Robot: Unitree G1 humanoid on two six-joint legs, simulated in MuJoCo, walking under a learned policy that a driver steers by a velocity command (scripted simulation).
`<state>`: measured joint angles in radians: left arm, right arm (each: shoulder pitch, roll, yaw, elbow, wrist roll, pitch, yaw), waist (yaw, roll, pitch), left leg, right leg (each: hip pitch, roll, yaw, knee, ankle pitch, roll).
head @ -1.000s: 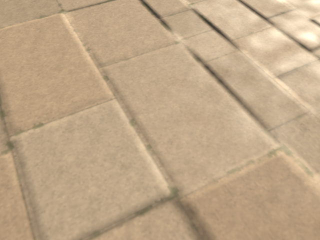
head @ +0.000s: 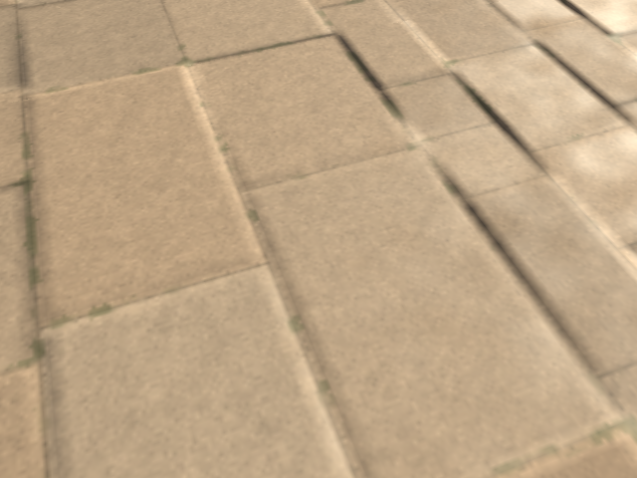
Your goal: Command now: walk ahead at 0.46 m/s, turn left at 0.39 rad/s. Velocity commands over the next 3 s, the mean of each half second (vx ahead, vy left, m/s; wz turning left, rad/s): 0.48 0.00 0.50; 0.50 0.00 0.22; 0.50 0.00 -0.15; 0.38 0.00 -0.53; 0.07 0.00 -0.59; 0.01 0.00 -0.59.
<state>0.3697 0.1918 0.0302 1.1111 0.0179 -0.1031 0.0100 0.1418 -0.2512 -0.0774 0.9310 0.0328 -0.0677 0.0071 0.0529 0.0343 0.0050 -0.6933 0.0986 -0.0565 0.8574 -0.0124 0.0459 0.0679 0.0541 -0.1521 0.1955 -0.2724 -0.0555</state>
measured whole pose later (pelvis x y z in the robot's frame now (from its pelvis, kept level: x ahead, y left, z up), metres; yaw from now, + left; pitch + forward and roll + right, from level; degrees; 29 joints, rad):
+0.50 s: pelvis +0.29 +0.06 +0.00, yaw +16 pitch +2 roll +0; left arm 0.06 0.29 0.06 0.80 0.01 -0.11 0.02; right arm 0.30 -0.25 -0.07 0.84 0.01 -0.07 0.00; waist -0.05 -0.03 0.03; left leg -0.17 -0.12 -0.09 0.33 -0.18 0.11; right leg -0.68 -0.13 0.11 0.79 -0.07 0.05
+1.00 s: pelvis +0.58 +0.08 +0.01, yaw +22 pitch +2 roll -1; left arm 0.36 0.25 0.05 0.90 -0.01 -0.10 -0.02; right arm 0.16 -0.27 -0.06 0.75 0.00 -0.07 0.00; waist 0.06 0.05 0.01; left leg -0.67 0.11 -0.05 0.83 -0.11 0.01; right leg -0.10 0.06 -0.03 0.24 -0.18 -0.06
